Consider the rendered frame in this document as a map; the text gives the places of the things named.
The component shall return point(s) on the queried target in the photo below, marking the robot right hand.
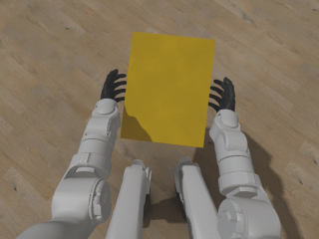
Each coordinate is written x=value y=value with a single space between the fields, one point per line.
x=227 y=100

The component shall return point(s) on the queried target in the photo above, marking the robot left thigh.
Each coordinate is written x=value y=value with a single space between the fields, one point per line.
x=128 y=216

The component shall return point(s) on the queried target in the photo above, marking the left robot forearm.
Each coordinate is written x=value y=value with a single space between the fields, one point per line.
x=93 y=159

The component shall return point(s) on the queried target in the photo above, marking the robot right foot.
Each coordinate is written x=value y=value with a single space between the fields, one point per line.
x=181 y=205

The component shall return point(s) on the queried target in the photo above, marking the left robot upper arm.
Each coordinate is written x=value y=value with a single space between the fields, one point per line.
x=79 y=205

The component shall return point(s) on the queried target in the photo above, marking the right robot forearm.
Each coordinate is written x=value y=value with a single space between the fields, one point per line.
x=236 y=173

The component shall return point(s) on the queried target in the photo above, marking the right robot upper arm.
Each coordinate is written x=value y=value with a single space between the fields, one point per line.
x=247 y=218

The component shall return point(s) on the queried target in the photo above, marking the robot left hand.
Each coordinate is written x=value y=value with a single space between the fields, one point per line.
x=108 y=91

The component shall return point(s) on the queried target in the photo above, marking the carton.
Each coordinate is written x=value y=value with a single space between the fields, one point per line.
x=167 y=90

